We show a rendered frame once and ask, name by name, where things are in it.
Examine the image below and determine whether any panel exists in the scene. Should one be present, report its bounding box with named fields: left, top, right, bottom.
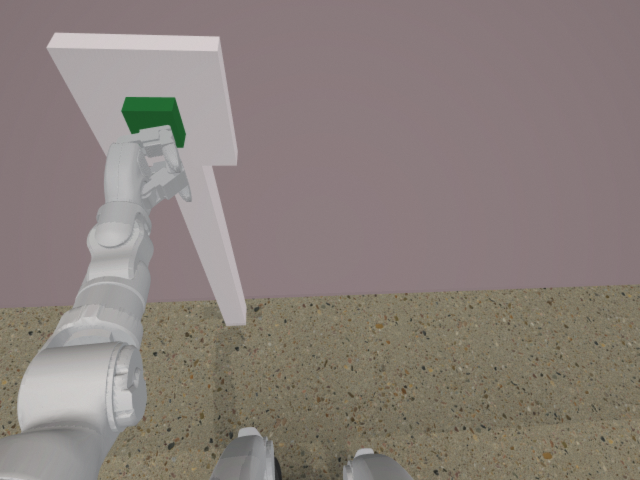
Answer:
left=46, top=33, right=247, bottom=326

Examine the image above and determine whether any robot left upper arm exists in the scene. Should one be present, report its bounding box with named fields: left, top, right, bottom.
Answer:
left=0, top=341, right=147, bottom=480

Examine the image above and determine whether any robot left hand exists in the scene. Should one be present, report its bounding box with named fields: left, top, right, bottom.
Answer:
left=104, top=125, right=192, bottom=216

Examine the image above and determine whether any robot left shin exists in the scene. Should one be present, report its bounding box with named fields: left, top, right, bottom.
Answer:
left=238, top=427, right=263, bottom=439

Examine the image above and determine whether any robot left forearm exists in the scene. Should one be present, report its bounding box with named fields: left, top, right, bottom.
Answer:
left=17, top=201, right=154, bottom=431

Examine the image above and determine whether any robot right thigh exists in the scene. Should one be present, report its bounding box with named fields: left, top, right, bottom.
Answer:
left=343, top=454, right=414, bottom=480

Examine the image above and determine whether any button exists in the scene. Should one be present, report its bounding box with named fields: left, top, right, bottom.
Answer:
left=121, top=97, right=186, bottom=148

